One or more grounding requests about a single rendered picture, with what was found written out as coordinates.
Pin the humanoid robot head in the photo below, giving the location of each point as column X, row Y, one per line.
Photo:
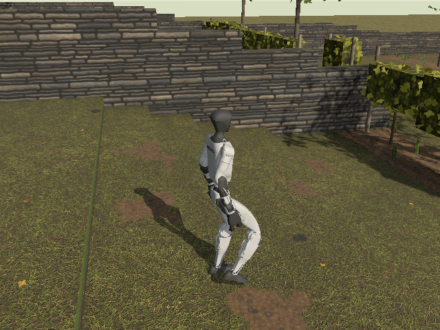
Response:
column 221, row 120

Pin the robot left foot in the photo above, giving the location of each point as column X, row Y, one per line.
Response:
column 224, row 267

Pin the left robot upper arm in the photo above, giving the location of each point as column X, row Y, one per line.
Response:
column 203, row 158

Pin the right robot upper arm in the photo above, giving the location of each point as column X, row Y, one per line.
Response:
column 227, row 153

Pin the robot right hand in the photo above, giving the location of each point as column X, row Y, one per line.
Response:
column 234, row 219

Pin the robot left forearm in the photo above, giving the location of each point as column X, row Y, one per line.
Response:
column 206, row 174

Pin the robot right forearm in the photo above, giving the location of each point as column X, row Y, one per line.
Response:
column 225, row 199

